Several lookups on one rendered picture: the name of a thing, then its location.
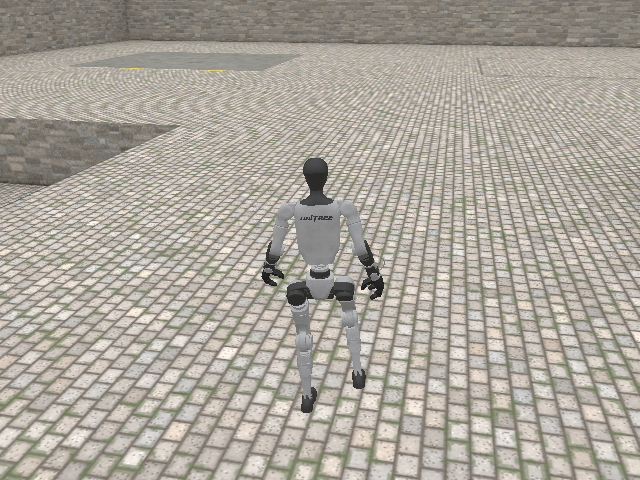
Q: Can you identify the robot left hand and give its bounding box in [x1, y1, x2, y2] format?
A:
[261, 269, 284, 286]

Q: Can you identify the left robot forearm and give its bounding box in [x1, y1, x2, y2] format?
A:
[263, 241, 280, 273]

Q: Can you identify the robot right hand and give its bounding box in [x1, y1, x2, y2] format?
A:
[361, 276, 384, 300]

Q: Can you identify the robot left thigh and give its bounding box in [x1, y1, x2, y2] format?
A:
[286, 280, 313, 352]

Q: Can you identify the robot left foot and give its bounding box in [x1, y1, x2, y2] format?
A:
[301, 387, 317, 413]

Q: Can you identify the right robot upper arm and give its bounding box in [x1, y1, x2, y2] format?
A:
[337, 200, 368, 256]

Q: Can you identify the right robot forearm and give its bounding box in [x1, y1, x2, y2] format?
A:
[358, 240, 381, 281]

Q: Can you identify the left robot upper arm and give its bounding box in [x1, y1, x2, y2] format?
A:
[269, 202, 296, 256]

